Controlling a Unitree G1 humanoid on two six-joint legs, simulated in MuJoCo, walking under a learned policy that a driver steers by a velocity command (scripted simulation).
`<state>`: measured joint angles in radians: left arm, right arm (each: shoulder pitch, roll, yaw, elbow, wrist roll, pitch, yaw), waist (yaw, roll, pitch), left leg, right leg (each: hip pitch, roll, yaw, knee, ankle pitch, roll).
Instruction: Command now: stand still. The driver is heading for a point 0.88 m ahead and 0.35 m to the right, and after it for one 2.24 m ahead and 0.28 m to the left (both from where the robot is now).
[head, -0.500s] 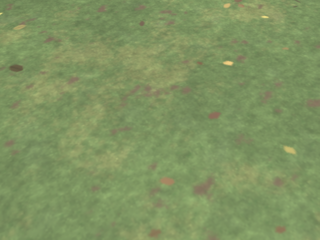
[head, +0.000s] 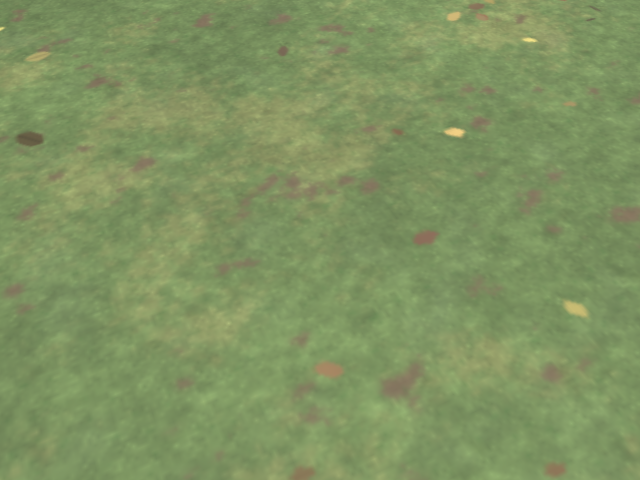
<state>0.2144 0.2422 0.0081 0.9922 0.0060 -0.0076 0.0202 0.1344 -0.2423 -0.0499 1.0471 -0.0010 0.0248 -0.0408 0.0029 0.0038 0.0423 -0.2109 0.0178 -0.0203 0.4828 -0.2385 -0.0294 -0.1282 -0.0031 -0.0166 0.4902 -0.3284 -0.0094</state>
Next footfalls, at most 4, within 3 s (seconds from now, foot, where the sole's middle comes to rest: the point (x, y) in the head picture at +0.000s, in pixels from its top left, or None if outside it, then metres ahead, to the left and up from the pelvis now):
0.86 right None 0.42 -0.10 -0.77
1.34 left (357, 373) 0.76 -0.04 -0.77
1.86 right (525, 366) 0.78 -0.43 -0.77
2.36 left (440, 308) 0.95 -0.26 -0.77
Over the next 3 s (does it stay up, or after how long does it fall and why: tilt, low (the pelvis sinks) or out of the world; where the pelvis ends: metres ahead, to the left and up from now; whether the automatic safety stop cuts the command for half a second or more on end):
stays up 0.84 -0.35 0.01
